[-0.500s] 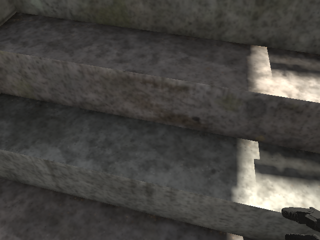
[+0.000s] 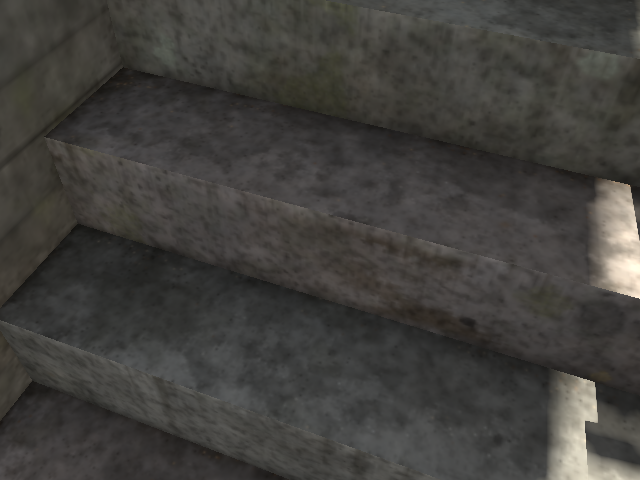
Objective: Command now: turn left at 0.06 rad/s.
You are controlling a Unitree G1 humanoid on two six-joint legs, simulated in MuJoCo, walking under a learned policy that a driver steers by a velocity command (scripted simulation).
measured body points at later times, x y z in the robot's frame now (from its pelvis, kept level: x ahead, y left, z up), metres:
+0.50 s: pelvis +0.06 +0.01 +0.00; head +0.06 +0.03 +0.45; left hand +0.06 +0.27 -0.16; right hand +0.11 -0.24 -0.14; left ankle +0.05 +0.10 -0.73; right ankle -0.04 -0.13 -0.66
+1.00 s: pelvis +0.17 +0.01 +0.16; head +0.15 +0.01 +0.61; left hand +0.23 +0.23 +0.01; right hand +0.35 -0.23 +0.07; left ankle +0.18 +0.19 -0.31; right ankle +0.25 -0.10 -0.51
